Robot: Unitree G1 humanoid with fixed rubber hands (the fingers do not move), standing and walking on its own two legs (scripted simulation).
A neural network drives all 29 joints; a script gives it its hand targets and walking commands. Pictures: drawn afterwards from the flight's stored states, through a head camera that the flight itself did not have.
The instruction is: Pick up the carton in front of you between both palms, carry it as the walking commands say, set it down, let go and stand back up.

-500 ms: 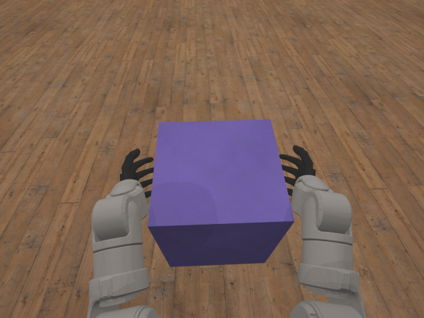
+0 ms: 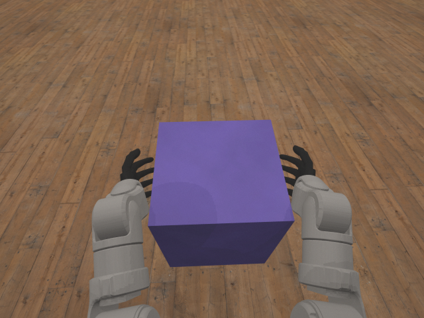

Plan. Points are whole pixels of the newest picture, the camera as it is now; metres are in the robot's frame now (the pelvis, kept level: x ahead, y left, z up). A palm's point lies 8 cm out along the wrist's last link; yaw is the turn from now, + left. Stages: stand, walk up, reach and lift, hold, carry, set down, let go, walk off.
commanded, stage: carry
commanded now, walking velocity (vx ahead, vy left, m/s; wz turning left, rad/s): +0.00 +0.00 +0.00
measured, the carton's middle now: (216, 199) +0.34 +0.00 +0.04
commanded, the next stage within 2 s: none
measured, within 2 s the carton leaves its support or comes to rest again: neither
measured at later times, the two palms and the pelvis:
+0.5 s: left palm (131, 189) +0.32 +0.16 +0.11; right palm (301, 185) +0.32 -0.15 +0.11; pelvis +0.00 +0.00 +0.00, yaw +0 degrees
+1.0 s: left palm (147, 158) +0.41 +0.15 +0.09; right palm (290, 151) +0.42 -0.16 +0.09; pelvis +0.10 -0.01 +0.00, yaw +0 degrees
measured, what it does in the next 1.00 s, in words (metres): lifts its left foot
